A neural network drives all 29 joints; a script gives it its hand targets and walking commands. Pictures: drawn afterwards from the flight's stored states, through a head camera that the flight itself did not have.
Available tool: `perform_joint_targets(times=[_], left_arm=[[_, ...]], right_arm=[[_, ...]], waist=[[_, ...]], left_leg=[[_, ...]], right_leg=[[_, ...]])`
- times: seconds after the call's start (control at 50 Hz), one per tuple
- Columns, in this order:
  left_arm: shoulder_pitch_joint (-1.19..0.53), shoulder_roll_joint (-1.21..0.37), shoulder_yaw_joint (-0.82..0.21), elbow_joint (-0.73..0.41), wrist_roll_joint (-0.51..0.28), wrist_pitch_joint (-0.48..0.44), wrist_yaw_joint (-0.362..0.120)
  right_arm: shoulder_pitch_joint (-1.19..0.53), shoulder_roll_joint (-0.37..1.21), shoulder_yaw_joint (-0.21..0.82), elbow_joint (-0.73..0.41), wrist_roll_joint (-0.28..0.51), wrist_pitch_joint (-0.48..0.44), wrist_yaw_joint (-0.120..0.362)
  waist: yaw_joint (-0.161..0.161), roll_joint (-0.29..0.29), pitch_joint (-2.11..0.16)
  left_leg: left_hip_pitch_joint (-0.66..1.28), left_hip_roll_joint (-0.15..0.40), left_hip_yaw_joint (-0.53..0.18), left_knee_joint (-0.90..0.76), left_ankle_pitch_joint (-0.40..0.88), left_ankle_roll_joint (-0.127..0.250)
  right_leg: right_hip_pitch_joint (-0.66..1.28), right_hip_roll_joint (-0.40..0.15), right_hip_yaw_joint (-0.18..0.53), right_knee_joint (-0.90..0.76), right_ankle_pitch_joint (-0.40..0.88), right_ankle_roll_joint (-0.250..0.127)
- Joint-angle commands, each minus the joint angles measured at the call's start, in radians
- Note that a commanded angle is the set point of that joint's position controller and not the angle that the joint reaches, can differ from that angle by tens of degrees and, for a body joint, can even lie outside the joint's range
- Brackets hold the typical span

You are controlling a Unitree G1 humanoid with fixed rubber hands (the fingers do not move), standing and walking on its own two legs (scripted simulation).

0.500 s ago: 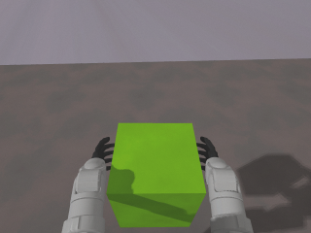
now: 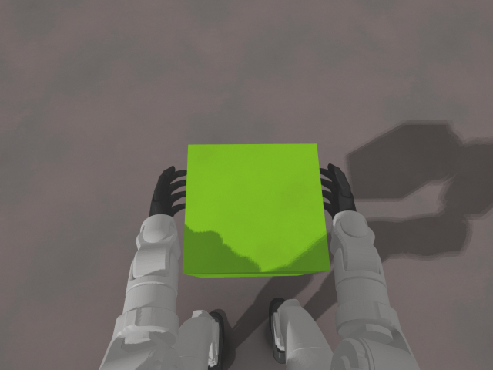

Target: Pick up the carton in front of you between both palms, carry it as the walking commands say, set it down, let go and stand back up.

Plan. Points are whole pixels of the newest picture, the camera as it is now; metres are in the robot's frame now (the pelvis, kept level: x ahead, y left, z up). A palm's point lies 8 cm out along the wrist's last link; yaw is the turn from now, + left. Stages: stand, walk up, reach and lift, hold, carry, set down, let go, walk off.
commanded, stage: set down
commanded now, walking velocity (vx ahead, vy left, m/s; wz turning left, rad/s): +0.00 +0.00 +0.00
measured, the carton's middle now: (251, 220) +0.35 -0.02 -0.14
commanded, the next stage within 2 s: none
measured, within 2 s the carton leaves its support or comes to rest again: neither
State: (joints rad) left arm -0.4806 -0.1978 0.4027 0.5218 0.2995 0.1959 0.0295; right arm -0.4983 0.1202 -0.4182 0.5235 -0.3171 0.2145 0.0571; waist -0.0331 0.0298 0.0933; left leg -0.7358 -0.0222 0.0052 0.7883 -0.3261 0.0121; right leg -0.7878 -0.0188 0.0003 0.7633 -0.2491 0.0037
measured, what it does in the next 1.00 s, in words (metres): lowers itself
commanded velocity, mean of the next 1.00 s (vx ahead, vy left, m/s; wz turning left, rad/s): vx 0.00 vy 0.00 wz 0.00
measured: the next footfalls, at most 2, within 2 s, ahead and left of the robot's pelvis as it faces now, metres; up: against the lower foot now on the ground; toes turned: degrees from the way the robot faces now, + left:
none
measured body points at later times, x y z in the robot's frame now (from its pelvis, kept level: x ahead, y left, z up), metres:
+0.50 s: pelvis -0.04 -0.01 -0.14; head +0.19 -0.02 +0.25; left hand +0.42 +0.13 -0.21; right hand +0.41 -0.18 -0.22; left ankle +0.02 +0.11 -0.70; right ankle +0.06 -0.13 -0.70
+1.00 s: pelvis -0.06 -0.01 -0.26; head +0.25 -0.01 +0.06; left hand +0.46 +0.12 -0.38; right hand +0.44 -0.18 -0.38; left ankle +0.02 +0.11 -0.70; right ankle +0.06 -0.13 -0.70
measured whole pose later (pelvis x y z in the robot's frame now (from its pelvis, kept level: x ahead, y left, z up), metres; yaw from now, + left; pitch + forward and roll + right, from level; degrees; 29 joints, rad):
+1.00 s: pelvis -0.06 -0.01 -0.26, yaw +2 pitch +48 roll +1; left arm -1.11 0.05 0.40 0.75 0.17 0.27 0.06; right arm -1.04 0.00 -0.48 0.63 -0.19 0.29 -0.06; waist -0.05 0.04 -0.10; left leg -2.11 -0.05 -0.02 1.83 -0.55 -0.02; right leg -2.16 0.00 0.02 1.78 -0.46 0.01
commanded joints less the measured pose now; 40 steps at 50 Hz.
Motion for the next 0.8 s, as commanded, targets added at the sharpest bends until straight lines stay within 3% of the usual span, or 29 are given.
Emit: perform_joint_targets(times=[0.0,0.08,0.2,0.3,0.44,0.58,0.78], left_arm=[[-0.481,-0.76,-0.565,0.021,-0.139,-0.115,-0.145],[-0.524,-0.767,-0.633,-0.022,-0.175,-0.128,-0.112],[-0.668,-0.785,-0.598,0.023,-0.176,-0.04,-0.147],[-0.786,-0.793,-0.505,0.109,-0.154,0.028,-0.185],[-0.913,-0.765,-0.418,0.176,-0.141,0.053,-0.212],[-1.004,-0.758,-0.44,0.192,-0.179,0.055,-0.221],[-1.117,-0.727,-0.493,0.188,-0.234,0.057,-0.202]], right_arm=[[-0.465,0.76,0.551,0.023,0.15,-0.114,0.15],[-0.525,0.755,0.623,-0.023,0.195,-0.128,0.133],[-0.603,0.801,0.543,0.053,0.161,-0.043,0.135],[-0.725,0.842,0.472,0.124,0.142,0.028,0.148],[-0.858,0.863,0.432,0.159,0.141,0.063,0.143],[-0.947,0.862,0.462,0.138,0.178,0.063,0.12],[-1.064,0.815,0.495,0.103,0.233,0.062,0.103]], waist=[[-0.002,-0.031,-0.857],[0.0,-0.039,-1.087],[-0.03,-0.008,-1.004],[-0.026,0.003,-0.96],[-0.012,-0.031,-1.044],[-0.021,-0.042,-1.18],[-0.038,-0.004,-1.279]], left_leg=[[0.049,-0.114,-0.074,0.075,0.492,-0.037],[0.013,-0.116,-0.07,0.187,0.52,-0.045],[-0.279,-0.141,-0.036,0.256,0.113,-0.04],[-0.455,-0.151,-0.016,0.334,-0.036,-0.034],[-0.644,-0.165,0.009,0.472,-0.046,-0.026],[-0.768,-0.172,0.028,0.608,-0.013,-0.03],[-0.861,-0.172,0.039,0.765,0.018,-0.04]], right_leg=[[0.321,0.137,0.052,0.152,0.522,-0.01],[0.156,0.152,0.039,0.251,0.488,0.009],[-0.052,0.158,0.016,0.327,0.154,-0.001],[-0.184,0.161,0.006,0.395,0.01,-0.001],[-0.286,0.164,-0.003,0.513,0.009,0.016],[-0.369,0.172,-0.021,0.64,0.066,0.029],[-0.516,0.174,-0.043,0.804,0.098,0.034]])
